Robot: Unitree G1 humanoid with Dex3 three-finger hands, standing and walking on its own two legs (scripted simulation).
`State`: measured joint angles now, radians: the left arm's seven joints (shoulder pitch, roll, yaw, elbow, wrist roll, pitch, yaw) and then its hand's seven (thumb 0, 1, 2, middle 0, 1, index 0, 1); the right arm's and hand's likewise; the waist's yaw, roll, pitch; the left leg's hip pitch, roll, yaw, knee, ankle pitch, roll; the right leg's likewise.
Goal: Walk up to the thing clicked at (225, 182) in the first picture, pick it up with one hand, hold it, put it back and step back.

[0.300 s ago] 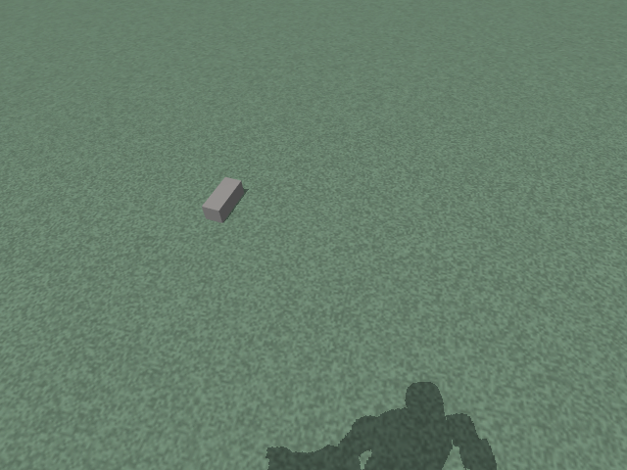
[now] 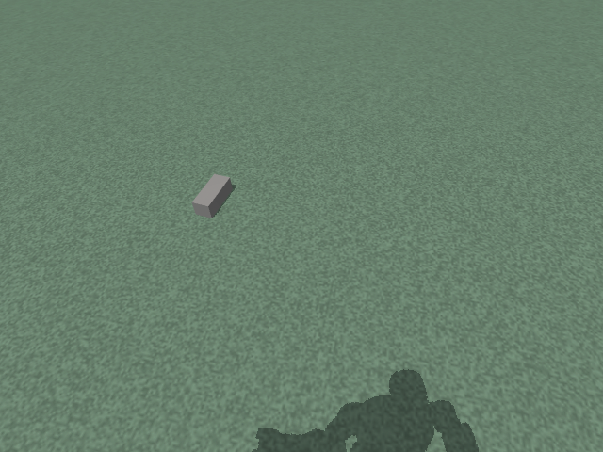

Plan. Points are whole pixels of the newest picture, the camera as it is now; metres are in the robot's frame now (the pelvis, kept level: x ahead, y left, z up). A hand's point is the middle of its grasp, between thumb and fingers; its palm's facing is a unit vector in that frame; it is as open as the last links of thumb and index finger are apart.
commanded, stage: stand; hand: left
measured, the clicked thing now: (213, 195) +1.39 +0.46 -0.74
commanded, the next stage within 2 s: walk up in 0.82 s
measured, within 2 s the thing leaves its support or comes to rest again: neither
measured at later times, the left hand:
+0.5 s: hand out of the picture +0.07 +0.25 -0.16, palm faces -0.03 -0.94 -0.34, open 7.4 cm
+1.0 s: hand out of the picture +0.08 +0.30 -0.14, palm faces +0.20 -0.92 -0.33, open 7.4 cm
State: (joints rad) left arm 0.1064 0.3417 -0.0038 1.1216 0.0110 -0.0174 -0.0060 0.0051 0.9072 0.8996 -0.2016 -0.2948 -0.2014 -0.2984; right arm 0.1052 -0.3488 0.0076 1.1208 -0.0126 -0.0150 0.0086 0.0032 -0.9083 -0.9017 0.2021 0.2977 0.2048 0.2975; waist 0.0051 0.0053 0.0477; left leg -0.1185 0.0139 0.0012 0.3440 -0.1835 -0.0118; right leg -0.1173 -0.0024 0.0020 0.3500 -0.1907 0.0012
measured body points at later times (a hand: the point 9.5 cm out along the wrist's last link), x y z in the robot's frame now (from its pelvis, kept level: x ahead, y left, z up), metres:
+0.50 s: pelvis +0.00 +0.00 +0.00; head +0.01 +0.00 +0.45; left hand +0.07 +0.30 -0.13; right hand +0.08 -0.30 -0.13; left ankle +0.00 +0.13 -0.75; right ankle +0.00 -0.12 -0.75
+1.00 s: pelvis +0.02 +0.01 +0.00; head +0.03 +0.04 +0.45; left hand +0.07 +0.35 -0.12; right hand +0.13 -0.30 -0.11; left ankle +0.04 +0.14 -0.71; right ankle +0.00 -0.12 -0.75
